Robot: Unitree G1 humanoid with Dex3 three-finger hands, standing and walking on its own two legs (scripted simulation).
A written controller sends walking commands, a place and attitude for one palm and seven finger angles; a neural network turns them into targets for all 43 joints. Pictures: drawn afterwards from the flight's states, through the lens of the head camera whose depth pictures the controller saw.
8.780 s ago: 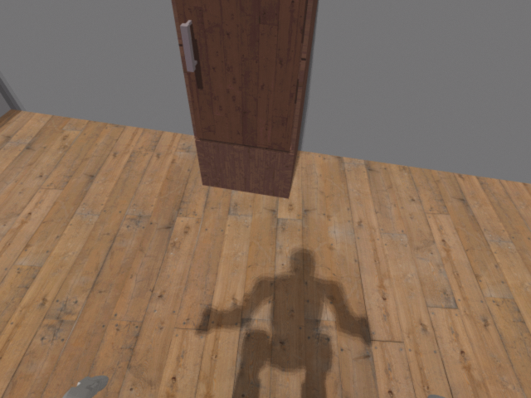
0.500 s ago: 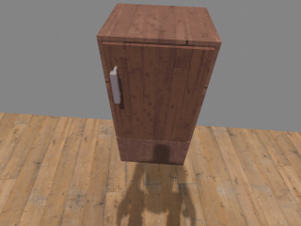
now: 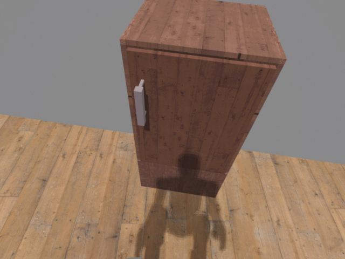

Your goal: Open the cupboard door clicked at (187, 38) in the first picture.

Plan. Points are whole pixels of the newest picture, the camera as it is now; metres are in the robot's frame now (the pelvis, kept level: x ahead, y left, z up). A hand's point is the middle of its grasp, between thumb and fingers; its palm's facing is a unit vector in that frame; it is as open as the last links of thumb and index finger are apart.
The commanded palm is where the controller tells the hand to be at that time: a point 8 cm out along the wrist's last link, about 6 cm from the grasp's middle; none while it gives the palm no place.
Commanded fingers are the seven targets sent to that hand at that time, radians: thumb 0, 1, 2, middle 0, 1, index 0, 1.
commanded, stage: come to a stop and stand still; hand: left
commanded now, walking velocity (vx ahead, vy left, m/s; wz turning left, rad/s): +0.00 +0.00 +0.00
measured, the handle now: (141, 103) +0.57 +0.16 -0.01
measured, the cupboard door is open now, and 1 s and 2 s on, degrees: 0 0 0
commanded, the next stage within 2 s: look again from close up in 1.02 s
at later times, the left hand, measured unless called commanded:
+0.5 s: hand out of the picture +0.10 +0.15 -0.16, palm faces -0.03 -0.96 -0.27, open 7.3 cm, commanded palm none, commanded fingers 0.00 0.90 0.90 -0.20 -0.30 -0.20 -0.30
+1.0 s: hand out of the picture +0.00 +0.16 -0.17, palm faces +0.04 -0.98 -0.18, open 7.4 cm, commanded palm none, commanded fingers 0.00 0.90 0.90 -0.20 -0.30 -0.20 -0.30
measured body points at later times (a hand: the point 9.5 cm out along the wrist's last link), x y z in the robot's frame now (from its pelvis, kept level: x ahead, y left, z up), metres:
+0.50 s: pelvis +0.03 -0.04 +0.00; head +0.07 -0.06 +0.45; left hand +0.11 +0.20 -0.14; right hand +0.04 -0.26 -0.17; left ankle +0.03 +0.10 -0.70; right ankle +0.05 -0.12 -0.73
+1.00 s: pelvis -0.01 -0.02 +0.01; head -0.01 -0.02 +0.46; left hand +0.00 +0.21 -0.15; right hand +0.00 -0.24 -0.15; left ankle -0.02 +0.10 -0.73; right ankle -0.01 -0.12 -0.70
